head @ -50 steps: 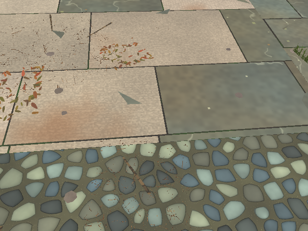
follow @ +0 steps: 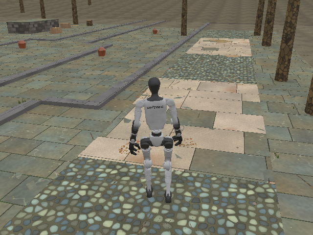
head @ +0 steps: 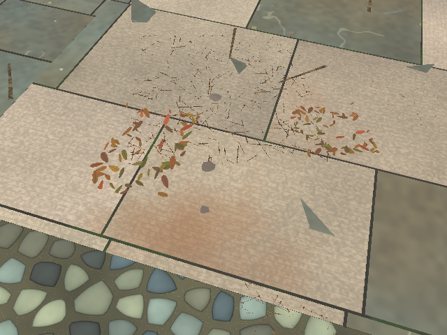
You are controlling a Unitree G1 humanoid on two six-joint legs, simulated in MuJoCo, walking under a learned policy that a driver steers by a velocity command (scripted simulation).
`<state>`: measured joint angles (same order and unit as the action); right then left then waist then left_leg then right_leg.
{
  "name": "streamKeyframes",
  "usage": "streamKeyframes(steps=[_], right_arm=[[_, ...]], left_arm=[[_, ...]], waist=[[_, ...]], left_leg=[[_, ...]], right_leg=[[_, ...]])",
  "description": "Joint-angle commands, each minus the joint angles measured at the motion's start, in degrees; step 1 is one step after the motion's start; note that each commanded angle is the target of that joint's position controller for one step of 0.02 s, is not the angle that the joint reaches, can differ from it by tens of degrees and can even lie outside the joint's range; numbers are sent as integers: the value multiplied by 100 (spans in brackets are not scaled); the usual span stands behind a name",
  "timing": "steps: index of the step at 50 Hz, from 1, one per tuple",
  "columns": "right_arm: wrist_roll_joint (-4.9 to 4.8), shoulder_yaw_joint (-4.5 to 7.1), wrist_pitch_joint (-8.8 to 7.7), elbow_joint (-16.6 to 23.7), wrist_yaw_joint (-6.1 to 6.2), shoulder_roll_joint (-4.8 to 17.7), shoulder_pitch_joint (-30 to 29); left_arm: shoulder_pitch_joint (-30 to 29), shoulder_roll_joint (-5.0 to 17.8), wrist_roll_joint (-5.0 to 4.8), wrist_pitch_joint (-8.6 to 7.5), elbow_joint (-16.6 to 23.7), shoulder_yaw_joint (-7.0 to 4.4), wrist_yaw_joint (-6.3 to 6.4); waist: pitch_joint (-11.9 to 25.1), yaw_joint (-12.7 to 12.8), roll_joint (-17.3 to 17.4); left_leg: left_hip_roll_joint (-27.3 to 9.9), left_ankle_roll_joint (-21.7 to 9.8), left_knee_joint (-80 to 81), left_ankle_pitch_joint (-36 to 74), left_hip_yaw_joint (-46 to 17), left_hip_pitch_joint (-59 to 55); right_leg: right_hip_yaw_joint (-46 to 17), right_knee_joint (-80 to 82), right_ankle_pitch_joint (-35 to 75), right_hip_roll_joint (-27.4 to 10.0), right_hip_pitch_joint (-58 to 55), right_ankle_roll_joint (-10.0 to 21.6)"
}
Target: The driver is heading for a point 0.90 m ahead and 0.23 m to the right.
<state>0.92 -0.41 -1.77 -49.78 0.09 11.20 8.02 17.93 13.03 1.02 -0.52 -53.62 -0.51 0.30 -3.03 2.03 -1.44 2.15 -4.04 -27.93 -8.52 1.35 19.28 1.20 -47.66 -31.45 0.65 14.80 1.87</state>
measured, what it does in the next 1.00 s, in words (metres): walks ahead, turning right: right foot, then left foot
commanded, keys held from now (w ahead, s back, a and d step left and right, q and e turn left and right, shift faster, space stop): w+e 0.70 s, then w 0.22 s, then w+q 0.08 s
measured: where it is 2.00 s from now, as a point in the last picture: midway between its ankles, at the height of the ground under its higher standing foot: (320, 239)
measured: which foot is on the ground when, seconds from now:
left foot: down 0.00-0.38, up 0.40-0.84, down 0.86-1.00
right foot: up 0.00-0.36, down 0.38-0.88, up 0.90-1.00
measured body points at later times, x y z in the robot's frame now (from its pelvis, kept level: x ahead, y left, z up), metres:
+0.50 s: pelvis +0.11 -0.07 +0.01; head +0.11 -0.10 +0.46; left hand +0.20 +0.18 -0.11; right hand +0.15 -0.35 -0.13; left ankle +0.12 +0.07 -0.68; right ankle +0.08 -0.13 -0.74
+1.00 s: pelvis +0.38 -0.13 +0.00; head +0.41 -0.13 +0.45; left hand +0.53 +0.10 -0.14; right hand +0.37 -0.42 -0.12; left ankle +0.46 -0.09 -0.74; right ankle +0.23 -0.19 -0.65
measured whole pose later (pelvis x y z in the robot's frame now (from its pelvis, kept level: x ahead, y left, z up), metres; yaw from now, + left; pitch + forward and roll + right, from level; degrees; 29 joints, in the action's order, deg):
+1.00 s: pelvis +0.38 -0.13 +0.00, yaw -26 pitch +0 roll +0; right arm 1.4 2.5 -3.9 -49.5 -0.4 14.7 10.9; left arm 18.6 15.1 2.0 -3.3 -52.4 -3.4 -0.6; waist -3.3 1.2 -1.7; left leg 3.5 -4.7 -27.1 -9.8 3.7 17.6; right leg -3.0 -65.4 -19.1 2.5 19.2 4.7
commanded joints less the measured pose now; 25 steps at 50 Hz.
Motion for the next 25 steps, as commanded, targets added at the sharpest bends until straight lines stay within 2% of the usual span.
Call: streamKeyframes(steps=[1,3,5,9,13,16,18,19,20,21,22,23,24,25], right_arm=[[-7,303,53,3,67,1013,597],[21,320,-27,-15,65,922,512],[19,351,-118,-101,85,922,597],[13,442,-199,-186,109,1055,749],[8,533,-212,-156,90,1245,723],[12,597,-193,-121,52,1369,626],[17,601,-150,-78,30,1312,461],[102,547,-124,-36,12,1096,405],[218,408,-109,105,-47,601,270],[203,357,-130,485,-91,508,-123],[257,417,-172,459,-143,869,-163],[153,454,-235,390,-211,1011,-90],[134,447,-273,300,-223,1010,18],[201,451,-266,240,-221,1024,33]], left_arm=[[302,569,88,51,139,-165,-52],[294,485,76,25,64,-176,-97],[144,460,81,2,89,-203,-125],[-304,415,97,2,269,-216,-189],[-467,439,86,26,410,-230,-257],[-374,470,56,5,467,-258,-276],[140,465,71,-45,300,-291,-259],[693,596,82,-89,83,-349,-228],[1289,998,147,-144,-25,-455,-155],[1292,1456,44,-167,98,-524,-119],[939,1323,14,-143,159,-513,-86],[581,1129,-19,-162,290,-473,-84],[447,1059,-48,-202,346,-477,-80],[402,991,-89,-252,375,-466,-55]], waist=[[405,-179,836],[371,-124,756],[333,-117,698],[239,-198,700],[185,-208,717],[125,-138,668],[91,114,376],[81,266,-107],[175,463,-1408],[-249,418,-1716],[-562,210,-818],[-470,19,-494],[-335,-79,-320],[-187,-110,-232]], left_leg=[[-1596,-858,1879,-1206,-1992,-1103],[-1496,-783,2109,-1405,-1684,-874],[-1525,-774,2233,-1528,-1448,-856],[-1705,-783,2383,-1935,-1164,-866],[-1802,-737,2313,-2223,-788,-584],[-1852,-640,2080,-2471,-538,-371],[-1621,-447,1358,-2836,-121,148],[-1281,-287,340,-2894,292,510],[-689,9,-1830,-2488,1024,1303],[81,129,-2723,-2424,464,2973],[-447,131,-3125,-1770,-135,3062],[-565,176,-3052,-1099,-201,2811],[-632,255,-2895,-764,-190,2558],[-657,339,-2776,-500,-152,2373]], right_leg=[[-174,-635,382,-242,1084,20],[-136,-713,760,-217,978,20],[-147,-575,979,-267,1084,32],[-57,2,1215,-379,1247,41],[180,671,1133,-355,842,119],[413,1285,1205,-254,317,247],[544,1929,1259,-40,-561,366],[184,2397,759,-91,-1053,477],[-1711,3319,-563,-1302,-1522,767],[-4367,4428,-2009,-2157,-1647,1378],[-3966,4363,-1606,-2133,-1350,1475],[-3347,4183,-647,-1782,-1206,1325],[-2773,4119,426,-1470,-1280,1178],[-2389,4068,1221,-1262,-1385,1072]])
